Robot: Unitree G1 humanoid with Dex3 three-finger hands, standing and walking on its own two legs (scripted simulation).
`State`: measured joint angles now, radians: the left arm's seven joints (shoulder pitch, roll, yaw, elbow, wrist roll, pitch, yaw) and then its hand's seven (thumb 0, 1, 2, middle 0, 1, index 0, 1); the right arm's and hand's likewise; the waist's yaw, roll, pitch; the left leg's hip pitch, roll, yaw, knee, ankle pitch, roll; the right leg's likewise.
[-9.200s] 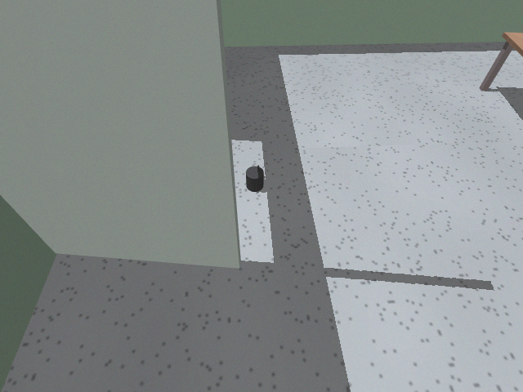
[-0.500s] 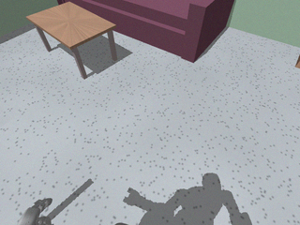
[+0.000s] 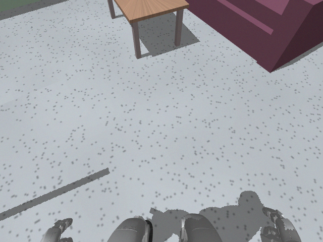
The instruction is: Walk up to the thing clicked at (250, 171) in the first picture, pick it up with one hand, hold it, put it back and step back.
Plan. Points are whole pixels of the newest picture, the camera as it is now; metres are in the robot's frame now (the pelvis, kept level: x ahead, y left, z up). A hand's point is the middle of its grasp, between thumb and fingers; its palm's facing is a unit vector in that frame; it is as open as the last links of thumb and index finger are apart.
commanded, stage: walk up
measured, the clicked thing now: out of the picture +0.48 +1.52 -0.70
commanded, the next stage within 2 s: none
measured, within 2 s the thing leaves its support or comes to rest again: neither
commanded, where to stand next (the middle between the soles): +0.02 +0.10 m, yaw +63 degrees
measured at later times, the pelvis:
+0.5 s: pelvis -0.05 -0.04 +0.00, yaw +27 degrees
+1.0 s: pelvis -0.07 +0.01 +0.00, yaw +44 degrees
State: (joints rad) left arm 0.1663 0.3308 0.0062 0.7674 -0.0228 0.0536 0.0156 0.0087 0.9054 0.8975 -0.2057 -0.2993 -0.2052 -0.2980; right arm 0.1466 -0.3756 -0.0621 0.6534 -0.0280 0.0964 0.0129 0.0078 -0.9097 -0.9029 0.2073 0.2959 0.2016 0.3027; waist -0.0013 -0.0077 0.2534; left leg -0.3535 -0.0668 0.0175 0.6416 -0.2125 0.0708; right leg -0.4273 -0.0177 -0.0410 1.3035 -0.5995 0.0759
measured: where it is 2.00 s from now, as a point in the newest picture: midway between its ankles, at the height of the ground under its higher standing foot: outside the picture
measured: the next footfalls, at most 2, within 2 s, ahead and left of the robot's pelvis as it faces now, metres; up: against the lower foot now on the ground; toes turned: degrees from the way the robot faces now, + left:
right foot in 0.12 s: +0.10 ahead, -0.18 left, +0.00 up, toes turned +6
left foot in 0.54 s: -0.07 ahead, +0.15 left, +0.00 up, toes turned +29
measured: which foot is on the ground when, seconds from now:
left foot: down 0.00-0.14, up 0.16-0.52, down 0.54-0.98, up 1.00-1.00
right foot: up 0.00-0.10, down 0.12-0.56, up 0.58-0.94, down 0.96-1.00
